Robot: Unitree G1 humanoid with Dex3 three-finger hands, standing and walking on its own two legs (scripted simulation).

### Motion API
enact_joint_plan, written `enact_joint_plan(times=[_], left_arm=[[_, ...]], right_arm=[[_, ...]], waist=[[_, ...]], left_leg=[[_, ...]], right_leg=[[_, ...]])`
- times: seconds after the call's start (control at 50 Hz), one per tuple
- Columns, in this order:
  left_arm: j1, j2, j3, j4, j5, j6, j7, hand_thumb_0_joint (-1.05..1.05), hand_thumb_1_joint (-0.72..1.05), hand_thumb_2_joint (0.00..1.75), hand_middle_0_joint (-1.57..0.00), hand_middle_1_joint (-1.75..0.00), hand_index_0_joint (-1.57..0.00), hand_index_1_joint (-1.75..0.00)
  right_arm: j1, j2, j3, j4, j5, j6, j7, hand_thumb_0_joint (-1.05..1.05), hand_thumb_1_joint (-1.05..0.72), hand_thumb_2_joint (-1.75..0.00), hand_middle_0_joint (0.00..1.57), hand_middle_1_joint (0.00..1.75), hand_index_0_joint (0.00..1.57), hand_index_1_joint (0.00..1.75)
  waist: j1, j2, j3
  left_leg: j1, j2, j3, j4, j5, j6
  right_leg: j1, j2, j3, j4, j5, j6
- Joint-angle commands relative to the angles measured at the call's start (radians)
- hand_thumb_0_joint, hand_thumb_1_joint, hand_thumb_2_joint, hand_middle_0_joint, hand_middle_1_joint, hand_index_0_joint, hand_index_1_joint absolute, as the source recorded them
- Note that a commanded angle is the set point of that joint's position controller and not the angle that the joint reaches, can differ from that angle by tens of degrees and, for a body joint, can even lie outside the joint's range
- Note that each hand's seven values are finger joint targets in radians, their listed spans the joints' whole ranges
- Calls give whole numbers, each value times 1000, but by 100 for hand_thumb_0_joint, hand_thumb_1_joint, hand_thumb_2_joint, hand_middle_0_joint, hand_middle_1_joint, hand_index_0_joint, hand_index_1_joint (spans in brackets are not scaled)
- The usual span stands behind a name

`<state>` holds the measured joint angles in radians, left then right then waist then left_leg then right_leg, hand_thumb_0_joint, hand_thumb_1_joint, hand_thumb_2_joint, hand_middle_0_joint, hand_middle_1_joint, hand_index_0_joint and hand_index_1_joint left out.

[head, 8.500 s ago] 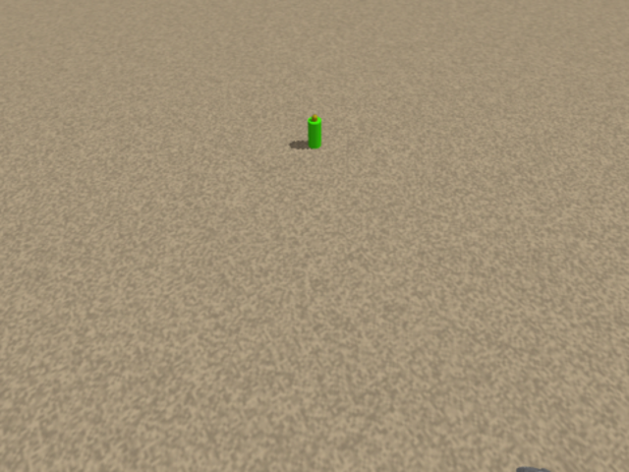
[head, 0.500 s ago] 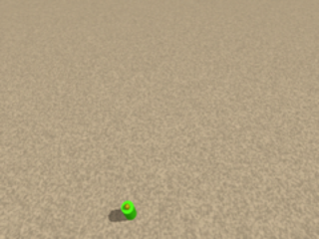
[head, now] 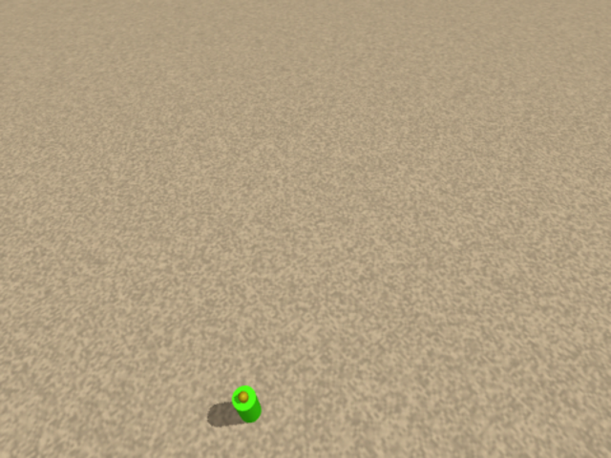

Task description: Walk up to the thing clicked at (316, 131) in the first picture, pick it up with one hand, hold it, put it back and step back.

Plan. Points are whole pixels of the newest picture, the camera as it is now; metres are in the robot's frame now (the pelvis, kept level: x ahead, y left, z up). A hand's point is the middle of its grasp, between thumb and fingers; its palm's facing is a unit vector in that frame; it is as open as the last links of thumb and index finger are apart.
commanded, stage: go down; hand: left
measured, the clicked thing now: (246, 403) +0.34 +0.20 -0.69
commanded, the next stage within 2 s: none
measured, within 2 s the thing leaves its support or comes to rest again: neither
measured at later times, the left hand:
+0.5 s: hand out of the picture +0.14 +0.28 -0.18, palm faces +0.05 -0.94 -0.34, open 15.4 cm
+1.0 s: hand out of the picture +0.13 +0.29 -0.20, palm faces +0.07 -0.94 -0.32, open 17.3 cm
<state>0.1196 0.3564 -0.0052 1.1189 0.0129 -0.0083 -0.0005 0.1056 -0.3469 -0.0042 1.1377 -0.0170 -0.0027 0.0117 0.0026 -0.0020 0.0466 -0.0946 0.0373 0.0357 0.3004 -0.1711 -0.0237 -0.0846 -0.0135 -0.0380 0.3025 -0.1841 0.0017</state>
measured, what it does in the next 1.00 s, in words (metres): lowers itself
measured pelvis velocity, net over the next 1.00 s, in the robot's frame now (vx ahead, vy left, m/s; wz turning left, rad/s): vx -0.01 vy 0.02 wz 0.02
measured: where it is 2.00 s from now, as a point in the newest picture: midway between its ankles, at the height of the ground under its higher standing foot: outside the picture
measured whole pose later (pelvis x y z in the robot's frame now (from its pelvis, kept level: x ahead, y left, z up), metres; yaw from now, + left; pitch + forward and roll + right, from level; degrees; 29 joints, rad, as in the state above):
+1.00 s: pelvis -0.01 +0.02 -0.09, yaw +1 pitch +16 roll -3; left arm 0.32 0.34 0.22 0.34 0.02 0.25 -0.07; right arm 0.22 -0.22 -0.01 0.55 0.00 -0.16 -0.07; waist -0.03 0.00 -0.12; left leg -0.87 0.04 -0.02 1.10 -0.52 0.00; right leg -0.81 -0.03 -0.07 1.04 -0.51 0.02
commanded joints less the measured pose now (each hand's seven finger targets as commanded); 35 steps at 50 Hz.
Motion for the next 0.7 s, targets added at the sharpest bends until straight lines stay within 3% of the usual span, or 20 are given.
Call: enact_joint_plan(times=[0.0, 0.02, 0.04, 0.06, 0.08, 0.1, 0.12, 0.14, 0.18, 0.2, 0.22, 0.24, 0.32, 0.38, 0.42, 0.44, 0.56, 0.68], left_arm=[[-44, 213, 42, -54, -6, -23, 11, 0, 90, 90, -20, -30, -20, -30], [-34, 212, 41, -52, -4, -23, 10, 0, 82, 82, -12, -22, -12, -22], [-385, 32, 43, -403, -49, -114, 24, 0, 74, 74, -4, -14, -4, -14], [-466, 95, 72, -325, -44, -103, 30, 0, 66, 66, -1, -6, -2, -6], [-286, 224, 155, -154, -21, -63, 39, 0, 58, 58, -1, -6, -2, -6], [-205, 216, 173, -88, -14, -47, 27, 0, 50, 50, -2, -8, -2, -8], [-271, 220, 163, -133, 7, -50, 16, 0, 42, 42, -1, -8, -2, -7], [-293, 271, 200, -173, 23, -60, 11, 0, 34, 34, -2, -8, -2, -8], [-128, 224, 217, -68, 61, -33, -16, 0, 18, 23, -4, -8, -4, -7], [-91, 235, 246, -100, 72, -27, -24, 0, 16, 22, -3, -8, -4, -7], [-82, 242, 263, -144, 75, -20, -25, 0, 9, 19, -4, -7, -5, -6], [-64, 211, 251, -153, 78, -3, -24, 0, 2, 16, -5, -7, -6, -6], [-117, 201, 252, -240, 70, 56, -23, 0, -18, 10, -7, -5, -7, -5], [-103, 198, 256, -340, 61, 72, -33, 0, -36, 8, -8, -6, -7, -7], [-71, 158, 238, -371, 51, 80, -45, 0, -42, 8, -8, -8, -8, -8], [-80, 171, 249, -409, 48, 80, -48, 0, -47, 8, -8, -9, -8, -9], [-11, 183, 272, -599, 45, 92, -52, 0, -55, 7, -9, -8, -8, -9], [101, 194, 293, -743, 42, 162, -50, 0, -56, 4, -10, -6, -8, -8]], right_arm=[[-32, -212, -36, -58, 6, -24, -18, 0, -90, -90, 20, 30, 20, 30], [-36, -213, -36, -58, 6, -24, -19, 0, -96, -90, 21, 29, 20, 29], [-5, -49, 5, -343, 74, -74, -40, 0, -94, -91, 20, 30, 20, 30], [44, -82, -3, -291, 75, -73, -49, 0, -93, -91, 20, 30, 20, 30], [71, -113, -17, -274, 72, -63, -55, 0, -93, -91, 20, 30, 20, 30], [80, -109, -28, -301, 70, -52, -51, 0, -93, -91, 20, 30, 20, 30], [92, -103, -41, -324, 61, -55, -54, 0, -95, -92, 20, 30, 20, 30], [118, -103, -57, -343, 60, -63, -61, 0, -93, -91, 20, 30, 20, 30], [149, -96, -73, -371, 42, -70, -53, 0, -92, -91, 20, 30, 20, 30], [150, -96, -82, -399, 38, -72, -49, 0, -91, -90, 20, 30, 20, 30], [147, -91, -86, -423, 39, -73, -49, 0, -91, -90, 20, 30, 20, 30], [145, -83, -87, -448, 39, -74, -50, 0, -89, -90, 20, 30, 20, 30], [108, -76, -82, -511, 42, -82, -50, 0, -86, -89, 20, 30, 20, 30], [111, -73, -85, -551, 42, -98, -52, 0, -84, -88, 20, 30, 20, 30], [122, -69, -84, -563, 40, -110, -54, 0, -82, -88, 20, 30, 20, 30], [130, -71, -86, -568, 39, -117, -56, 0, -81, -87, 20, 30, 20, 30], [128, -61, -89, -625, 38, -149, -68, 0, -80, -87, 20, 30, 20, 30], [122, -60, -80, -659, 38, -166, -84, 0, -80, -87, 20, 30, 20, 30]], waist=[[-7, 9, -65], [-3, 15, -64], [-127, 55, 26], [-90, -1, -23], [-62, -13, -20], [-29, -7, -19], [-35, -42, -87], [-23, -19, -166], [-11, -37, -229], [23, 9, -282], [30, 36, -320], [26, 30, -321], [2, 35, -252], [-8, 29, -263], [-22, 26, -256], [-26, 20, -272], [-28, 54, -330], [-29, 82, -351]], left_leg=[[16, 110, -85, -37, 138, 31], [17, 111, -87, -39, 132, 32], [-123, -41, 27, 36, -4, 35], [-111, -37, 17, 53, -12, 39], [-146, -47, 18, 75, -31, 42], [-177, -43, 24, 104, -20, 38], [-180, -44, 18, 134, 7, 44], [-169, -43, 14, 150, 37, 42], [-227, -49, 5, 218, 84, 41], [-235, -54, 7, 238, 109, 33], [-224, -59, 8, 243, 128, 30], [-230, -59, 5, 244, 128, 29], [-298, -46, -9, 293, 71, 23], [-334, -38, -9, 342, 28, 25], [-365, -32, -18, 375, 7, 25], [-381, -30, -20, 399, 7, 27], [-440, -20, -35, 482, -26, 24], [-466, -10, -61, 527, 1, 20]], right_leg=[[-9, -131, 106, -43, 152, -25], [-12, -129, 104, -45, 150, -23], [-237, 4, 26, 18, 66, -10], [-183, 4, 13, 28, 37, -8], [-187, 8, 3, 37, -3, -14], [-199, 9, 1, 66, -10, -17], [-207, 7, 3, 90, 14, -15], [-184, 2, 9, 118, 60, -12], [-186, 1, 7, 189, 108, -13], [-171, 2, 6, 215, 119, -19], [-158, 1, 11, 222, 135, -20], [-159, 4, 8, 228, 133, -20], [-278, 13, -2, 266, 53, -22], [-341, 18, -4, 319, 4, -21], [-392, 20, -8, 358, -17, -21], [-407, 21, -9, 379, -16, -19], [-491, 18, -10, 473, -50, -19], [-528, 18, -15, 529, -42, -19]])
